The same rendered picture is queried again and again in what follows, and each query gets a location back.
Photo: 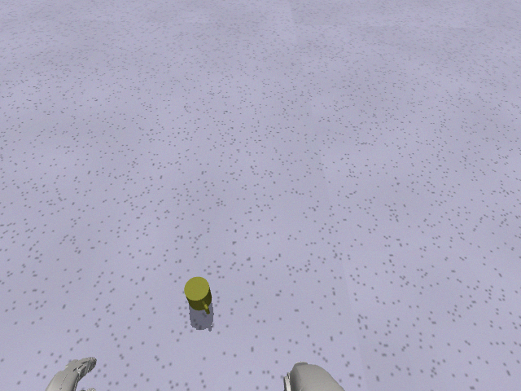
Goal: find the left robot hand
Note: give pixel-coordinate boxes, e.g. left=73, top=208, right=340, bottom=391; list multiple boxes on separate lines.
left=45, top=358, right=97, bottom=391

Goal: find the mug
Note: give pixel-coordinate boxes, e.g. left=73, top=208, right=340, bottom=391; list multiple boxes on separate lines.
left=184, top=277, right=212, bottom=314

